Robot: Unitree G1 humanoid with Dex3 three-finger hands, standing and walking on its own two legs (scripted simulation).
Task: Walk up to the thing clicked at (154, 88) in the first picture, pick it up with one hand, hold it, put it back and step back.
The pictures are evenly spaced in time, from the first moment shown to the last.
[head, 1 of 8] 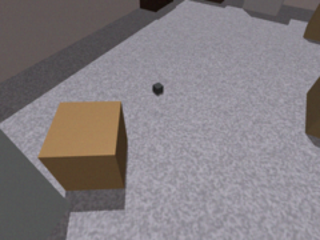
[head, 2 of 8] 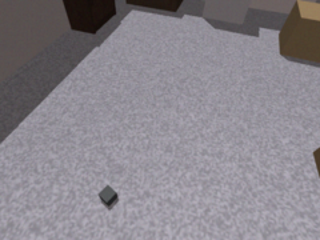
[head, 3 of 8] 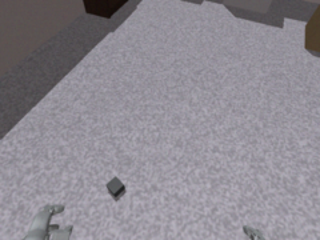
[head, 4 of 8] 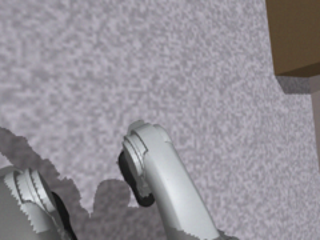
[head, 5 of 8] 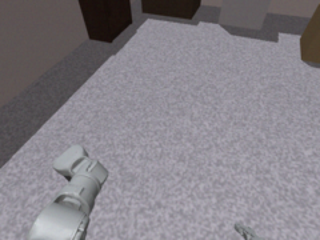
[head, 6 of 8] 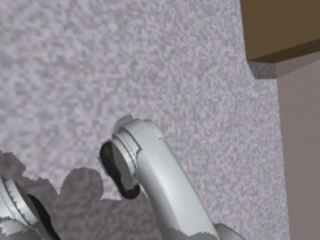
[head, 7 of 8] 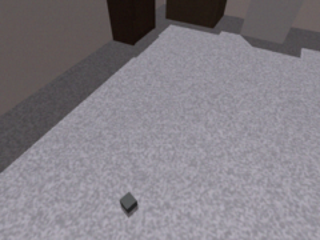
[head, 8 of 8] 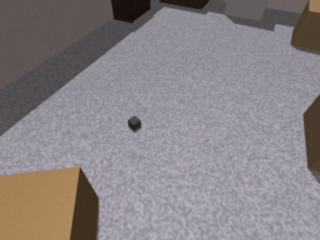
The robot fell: no
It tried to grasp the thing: yes
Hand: left
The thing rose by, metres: 0.65
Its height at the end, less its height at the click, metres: +0.00
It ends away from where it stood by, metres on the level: 0.01
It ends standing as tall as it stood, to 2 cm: yes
